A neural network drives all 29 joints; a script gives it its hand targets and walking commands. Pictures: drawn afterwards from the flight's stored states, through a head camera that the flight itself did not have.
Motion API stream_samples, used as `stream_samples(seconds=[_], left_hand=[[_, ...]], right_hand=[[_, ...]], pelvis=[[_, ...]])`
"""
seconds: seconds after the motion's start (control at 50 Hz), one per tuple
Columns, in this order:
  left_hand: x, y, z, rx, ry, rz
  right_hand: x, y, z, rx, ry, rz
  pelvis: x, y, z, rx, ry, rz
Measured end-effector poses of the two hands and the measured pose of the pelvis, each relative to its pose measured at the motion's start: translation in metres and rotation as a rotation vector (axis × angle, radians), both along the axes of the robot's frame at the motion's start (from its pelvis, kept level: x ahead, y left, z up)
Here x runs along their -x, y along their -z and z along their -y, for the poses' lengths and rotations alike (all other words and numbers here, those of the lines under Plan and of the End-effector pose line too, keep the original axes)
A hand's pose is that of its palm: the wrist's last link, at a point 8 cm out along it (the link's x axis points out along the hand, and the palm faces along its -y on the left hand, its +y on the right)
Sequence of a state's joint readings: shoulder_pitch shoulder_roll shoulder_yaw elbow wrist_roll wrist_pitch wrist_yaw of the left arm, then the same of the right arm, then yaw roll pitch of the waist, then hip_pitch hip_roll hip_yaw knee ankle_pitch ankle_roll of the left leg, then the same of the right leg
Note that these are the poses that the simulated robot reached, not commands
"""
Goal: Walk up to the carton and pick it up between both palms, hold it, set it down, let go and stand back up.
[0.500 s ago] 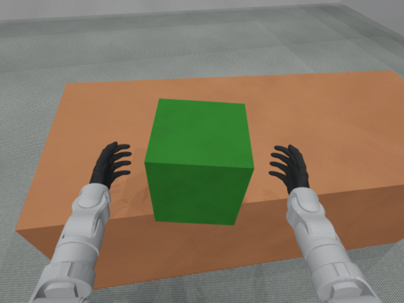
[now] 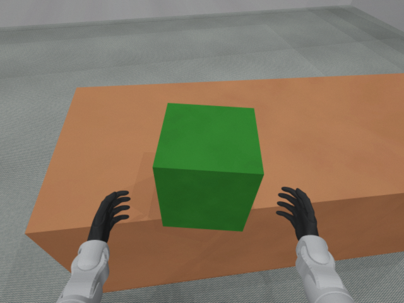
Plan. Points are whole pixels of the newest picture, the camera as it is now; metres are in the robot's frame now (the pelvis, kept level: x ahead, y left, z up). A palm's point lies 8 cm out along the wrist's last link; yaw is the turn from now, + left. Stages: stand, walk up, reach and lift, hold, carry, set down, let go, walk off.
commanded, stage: set down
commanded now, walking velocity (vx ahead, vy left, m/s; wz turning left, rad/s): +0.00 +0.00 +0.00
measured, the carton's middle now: (206, 169) +0.43 -0.01 -0.02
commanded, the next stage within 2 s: let go in 1.48 s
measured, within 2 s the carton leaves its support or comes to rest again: neither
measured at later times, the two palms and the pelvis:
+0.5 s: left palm (97, 264) +0.21 +0.21 -0.05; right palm (302, 263) +0.21 -0.20 -0.05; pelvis +0.00 -0.01 +0.00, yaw +0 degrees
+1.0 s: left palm (91, 283) +0.18 +0.22 -0.07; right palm (307, 283) +0.18 -0.21 -0.06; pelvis +0.01 +0.00 +0.00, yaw -1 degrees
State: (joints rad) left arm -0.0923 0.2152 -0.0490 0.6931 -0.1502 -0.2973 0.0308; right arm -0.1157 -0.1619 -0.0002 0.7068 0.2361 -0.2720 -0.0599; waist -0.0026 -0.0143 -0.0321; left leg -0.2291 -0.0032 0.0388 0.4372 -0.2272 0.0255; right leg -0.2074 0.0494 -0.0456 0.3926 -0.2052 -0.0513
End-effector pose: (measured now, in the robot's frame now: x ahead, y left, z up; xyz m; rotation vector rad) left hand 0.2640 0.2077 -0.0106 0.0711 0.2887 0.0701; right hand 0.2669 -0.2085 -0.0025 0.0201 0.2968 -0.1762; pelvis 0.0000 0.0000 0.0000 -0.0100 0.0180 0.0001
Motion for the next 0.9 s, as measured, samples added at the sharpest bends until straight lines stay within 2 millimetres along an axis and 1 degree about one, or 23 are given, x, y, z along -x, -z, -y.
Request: stream_samples(seconds=[0.1,0.2,0.26,0.32,0.44,0.52,0.58,0.8,0.9], left_hand=[[0.013,0.013,-0.005,0.008,-0.026,-0.005],[0.016,0.014,0.004,0.011,0.002,0.026],[0.019,0.012,0.009,0.008,0.023,0.040],[0.025,0.015,0.010,0.002,0.029,0.024],[0.042,0.028,0.000,-0.008,0.003,-0.038],[0.052,0.040,-0.008,-0.008,-0.019,-0.093],[0.057,0.044,-0.011,-0.007,-0.029,-0.118],[0.059,0.044,-0.009,-0.033,-0.003,-0.182],[0.066,0.048,-0.012,-0.046,-0.007,-0.250]], right_hand=[[0.010,0.010,0.008,0.014,0.001,-0.032],[0.020,0.016,0.010,0.007,0.006,-0.022],[0.028,0.021,0.008,0.003,0.004,-0.018],[0.037,0.028,0.005,-0.003,-0.002,-0.030],[0.052,0.040,-0.003,0.001,-0.026,-0.066],[0.057,0.044,-0.006,0.018,-0.043,-0.096],[0.058,0.045,-0.005,0.029,-0.045,-0.113],[0.066,0.050,-0.001,0.052,-0.053,-0.176],[0.074,0.055,-0.001,0.061,-0.066,-0.218]], pelvis=[[0.002,0.002,0.003,-0.003,-0.006,-0.001],[0.003,0.003,0.004,-0.002,-0.006,-0.007],[0.003,0.003,0.003,-0.003,-0.002,-0.003],[0.002,0.003,0.004,-0.005,0.002,0.008],[0.003,0.004,0.005,-0.011,0.006,0.033],[0.004,0.004,0.006,-0.013,0.003,0.039],[0.004,0.004,0.006,-0.012,0.002,0.040],[-0.006,0.002,-0.001,-0.006,0.009,0.066],[-0.011,0.000,-0.003,-0.004,0.013,0.087]])
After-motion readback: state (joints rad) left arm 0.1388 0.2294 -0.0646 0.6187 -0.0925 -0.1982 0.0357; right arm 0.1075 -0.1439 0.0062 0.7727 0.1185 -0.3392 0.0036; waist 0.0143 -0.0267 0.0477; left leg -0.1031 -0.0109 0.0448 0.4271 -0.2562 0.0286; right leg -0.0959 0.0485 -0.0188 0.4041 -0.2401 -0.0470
